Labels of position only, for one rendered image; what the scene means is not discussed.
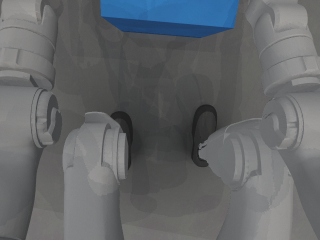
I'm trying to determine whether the left robot forearm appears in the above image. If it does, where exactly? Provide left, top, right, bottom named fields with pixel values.
left=0, top=0, right=64, bottom=92

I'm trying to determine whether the robot left thigh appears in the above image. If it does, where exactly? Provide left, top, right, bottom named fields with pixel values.
left=63, top=123, right=129, bottom=240

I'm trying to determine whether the right robot upper arm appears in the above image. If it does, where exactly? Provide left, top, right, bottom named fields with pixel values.
left=259, top=91, right=320, bottom=240

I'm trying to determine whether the robot right shin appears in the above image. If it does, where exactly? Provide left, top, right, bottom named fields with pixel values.
left=198, top=118, right=291, bottom=177

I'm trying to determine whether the left robot upper arm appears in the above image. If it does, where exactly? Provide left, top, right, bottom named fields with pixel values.
left=0, top=85, right=63, bottom=240

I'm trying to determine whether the carton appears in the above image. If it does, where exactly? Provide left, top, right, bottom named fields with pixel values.
left=100, top=0, right=239, bottom=38

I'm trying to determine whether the right robot forearm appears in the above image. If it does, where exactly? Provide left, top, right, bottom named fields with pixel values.
left=245, top=0, right=320, bottom=98

